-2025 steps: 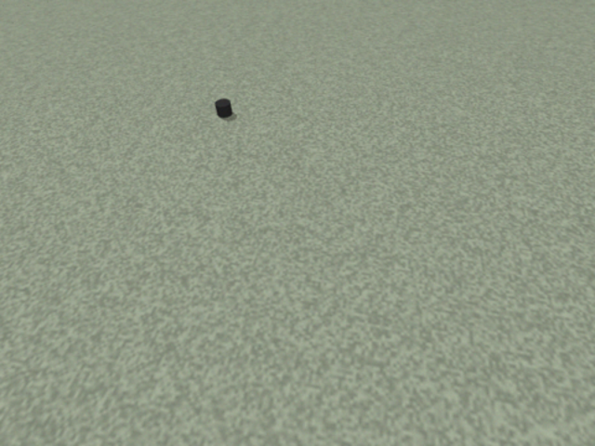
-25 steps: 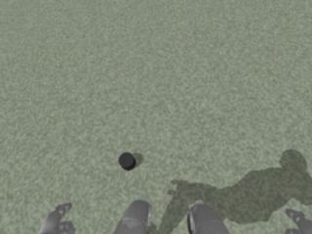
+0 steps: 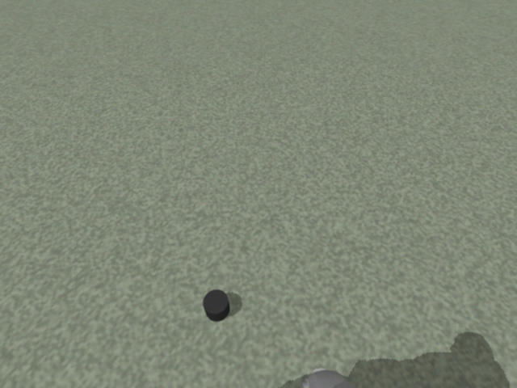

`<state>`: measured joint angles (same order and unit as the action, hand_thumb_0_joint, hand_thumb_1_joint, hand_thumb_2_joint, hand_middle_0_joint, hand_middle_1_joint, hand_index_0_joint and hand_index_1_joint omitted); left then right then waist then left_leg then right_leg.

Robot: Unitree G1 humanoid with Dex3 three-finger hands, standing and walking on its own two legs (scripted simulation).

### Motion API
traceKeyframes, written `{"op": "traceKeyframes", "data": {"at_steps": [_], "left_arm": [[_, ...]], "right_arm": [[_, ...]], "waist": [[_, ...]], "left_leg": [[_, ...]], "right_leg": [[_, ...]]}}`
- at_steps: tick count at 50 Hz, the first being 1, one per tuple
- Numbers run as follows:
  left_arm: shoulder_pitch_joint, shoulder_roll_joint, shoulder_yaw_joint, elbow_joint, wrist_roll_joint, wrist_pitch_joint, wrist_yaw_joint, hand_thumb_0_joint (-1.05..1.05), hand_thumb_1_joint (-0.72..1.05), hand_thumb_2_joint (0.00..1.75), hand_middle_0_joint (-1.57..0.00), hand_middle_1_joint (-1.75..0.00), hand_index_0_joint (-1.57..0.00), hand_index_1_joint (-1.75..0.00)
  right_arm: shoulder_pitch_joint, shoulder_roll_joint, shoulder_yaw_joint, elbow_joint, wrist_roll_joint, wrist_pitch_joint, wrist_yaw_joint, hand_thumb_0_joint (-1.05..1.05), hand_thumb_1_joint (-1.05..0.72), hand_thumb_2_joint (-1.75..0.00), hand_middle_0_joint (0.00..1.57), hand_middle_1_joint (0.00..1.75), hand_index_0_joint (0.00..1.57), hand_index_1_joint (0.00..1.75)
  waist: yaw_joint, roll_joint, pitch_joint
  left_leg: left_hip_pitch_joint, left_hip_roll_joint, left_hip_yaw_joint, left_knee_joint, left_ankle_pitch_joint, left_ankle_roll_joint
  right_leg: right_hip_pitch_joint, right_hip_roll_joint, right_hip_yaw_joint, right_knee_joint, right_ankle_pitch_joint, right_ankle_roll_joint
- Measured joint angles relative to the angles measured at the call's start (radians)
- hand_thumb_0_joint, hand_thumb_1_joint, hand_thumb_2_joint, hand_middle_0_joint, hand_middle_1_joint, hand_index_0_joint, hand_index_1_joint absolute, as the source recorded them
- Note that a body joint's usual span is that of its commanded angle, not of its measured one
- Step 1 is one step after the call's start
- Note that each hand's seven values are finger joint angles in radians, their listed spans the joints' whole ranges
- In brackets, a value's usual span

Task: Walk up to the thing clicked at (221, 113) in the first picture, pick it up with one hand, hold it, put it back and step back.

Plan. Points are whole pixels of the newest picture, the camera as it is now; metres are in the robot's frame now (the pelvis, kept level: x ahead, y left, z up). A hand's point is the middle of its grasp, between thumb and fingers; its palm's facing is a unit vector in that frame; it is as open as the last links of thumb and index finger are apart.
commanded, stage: walk up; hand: left
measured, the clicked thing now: (216, 305) +0.53 +0.20 -0.71
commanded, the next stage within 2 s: stand in 1.08 s
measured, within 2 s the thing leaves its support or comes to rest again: neither
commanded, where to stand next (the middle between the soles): +0.13 -0.01 m, yaw -4 degrees
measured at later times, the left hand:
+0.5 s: hand (155, 377) +0.17 +0.20 -0.11, palm faces -0.10 -0.87 -0.48, open 7.4 cm
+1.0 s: hand out of the picture +0.09 +0.26 -0.16, palm faces +0.02 -0.91 -0.41, open 7.4 cm
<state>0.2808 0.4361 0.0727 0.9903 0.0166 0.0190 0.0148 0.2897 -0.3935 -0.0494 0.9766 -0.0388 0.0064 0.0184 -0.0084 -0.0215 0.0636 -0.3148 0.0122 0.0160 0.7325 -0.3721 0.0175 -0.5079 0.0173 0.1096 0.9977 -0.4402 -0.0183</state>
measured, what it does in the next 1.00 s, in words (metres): steps on the spot: right foot, then left foot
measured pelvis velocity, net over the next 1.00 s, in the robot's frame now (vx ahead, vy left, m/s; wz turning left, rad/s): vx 0.03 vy -0.03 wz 0.02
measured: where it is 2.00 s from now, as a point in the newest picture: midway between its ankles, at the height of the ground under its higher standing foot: outside the picture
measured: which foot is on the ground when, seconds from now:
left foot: down 0.00-0.36, up 0.38-0.78, down 0.80-1.00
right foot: up 0.00-0.32, down 0.34-0.84, up 0.86-1.00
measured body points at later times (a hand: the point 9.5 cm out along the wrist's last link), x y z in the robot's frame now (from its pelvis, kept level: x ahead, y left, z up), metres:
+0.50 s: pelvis +0.05 -0.07 +0.00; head +0.08 -0.11 +0.45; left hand +0.18 +0.24 -0.08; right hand +0.06 -0.40 -0.14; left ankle +0.05 +0.10 -0.66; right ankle +0.10 -0.19 -0.71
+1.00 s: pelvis +0.03 -0.03 -0.01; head +0.06 -0.01 +0.44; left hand +0.09 +0.31 -0.13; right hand +0.10 -0.34 -0.12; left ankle +0.04 +0.12 -0.71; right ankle +0.06 -0.15 -0.70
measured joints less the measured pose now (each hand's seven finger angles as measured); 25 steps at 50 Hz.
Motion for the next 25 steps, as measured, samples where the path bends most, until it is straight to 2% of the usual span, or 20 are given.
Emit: {"op": "traceKeyframes", "data": {"at_steps": [5,10,14,16,17,18,19,21,25], "left_arm": [[0.01,0.004,0.004,0.012,0.011,0.003,-0.034,0.01,0.9,0.89,-0.2,-0.3,-0.21,-0.29],[0.002,0.003,0.008,0.002,0.019,0.0,-0.066,0.01,0.9,0.89,-0.2,-0.3,-0.21,-0.29],[-0.024,0.007,0.004,-0.019,0.01,-0.027,-0.072,0.01,0.9,0.89,-0.2,-0.3,-0.21,-0.29],[-0.042,0.005,0.0,-0.031,0.003,-0.052,-0.062,0.01,0.9,0.89,-0.2,-0.3,-0.21,-0.29],[-0.05,0.006,-0.001,-0.04,0.0,-0.068,-0.052,0.01,0.9,0.89,-0.2,-0.3,-0.21,-0.29],[-0.063,0.001,0.001,-0.046,-0.001,-0.082,-0.039,0.01,0.9,0.89,-0.2,-0.3,-0.21,-0.29],[-0.075,-0.008,0.0,-0.051,0.001,-0.091,-0.026,0.01,0.9,0.89,-0.2,-0.3,-0.21,-0.29],[-0.093,-0.027,-0.015,-0.06,0.003,-0.092,-0.007,0.01,0.9,0.89,-0.2,-0.3,-0.21,-0.29],[-0.122,-0.064,-0.04,-0.076,-0.003,-0.083,0.011,0.0,0.9,0.89,-0.2,-0.3,-0.21,-0.3]], "right_arm": [[0.01,0.032,0.007,-0.015,0.001,-0.048,-0.001,0.01,-0.9,-0.9,0.2,0.3,0.2,0.3],[0.044,0.01,-0.01,-0.043,0.001,-0.075,-0.003,0.01,-0.9,-0.9,0.2,0.3,0.21,0.3],[0.071,-0.023,-0.019,-0.062,0.001,-0.07,0.003,0.0,-0.9,-0.9,0.2,0.3,0.21,0.3],[0.076,-0.043,-0.019,-0.064,0.006,-0.053,0.004,0.0,-0.9,-0.9,0.2,0.3,0.2,0.3],[0.076,-0.051,-0.018,-0.064,0.009,-0.04,0.002,0.0,-0.9,-0.9,0.2,0.3,0.2,0.3],[0.068,-0.059,-0.017,-0.06,0.014,-0.024,-0.003,0.0,-0.9,-0.9,0.2,0.3,0.2,0.3],[0.053,-0.061,-0.017,-0.055,0.018,-0.005,-0.009,0.01,-0.9,-0.9,0.2,0.3,0.2,0.3],[0.019,-0.057,-0.017,-0.053,0.024,0.028,-0.018,0.01,-0.9,-0.9,0.2,0.3,0.2,0.3],[-0.031,-0.053,-0.016,-0.07,0.029,0.043,-0.017,0.01,-0.91,-0.9,0.2,0.3,0.2,0.3]], "waist": [[-0.001,-0.048,-0.009],[-0.013,-0.05,-0.01],[-0.034,-0.03,0.004],[-0.043,-0.007,0.014],[-0.043,0.003,0.02],[-0.041,0.024,0.033],[-0.039,0.044,0.046],[-0.031,0.068,0.06],[-0.025,0.113,0.08]], "left_leg": [[0.033,0.025,0.024,-0.068,0.022,-0.001],[0.082,0.054,0.038,-0.126,0.027,0.004],[0.121,0.08,0.038,-0.152,0.022,-0.012],[0.12,0.097,0.03,-0.123,0.001,-0.031],[0.105,0.105,0.024,-0.079,-0.021,-0.031],[0.081,0.119,0.007,-0.014,-0.045,-0.018],[0.051,0.112,-0.034,0.057,-0.082,-0.009],[-0.012,0.063,-0.092,0.178,-0.146,0.0],[-0.12,-0.003,-0.123,0.337,-0.152,0.001]], "right_leg": [[0.05,-0.003,-0.047,-0.012,0.011,0.005],[0.076,-0.036,-0.077,-0.052,-0.01,0.01],[0.092,-0.063,-0.102,-0.185,-0.005,0.01],[0.122,-0.06,-0.121,-0.304,0.079,0.01],[0.142,-0.054,-0.128,-0.363,0.167,0.016],[0.141,-0.04,-0.137,-0.358,0.231,0.02],[0.132,-0.029,-0.145,-0.327,0.216,0.017],[0.122,-0.026,-0.145,-0.299,0.181,0.008],[0.128,-0.039,-0.145,-0.31,0.176,0.001]]}}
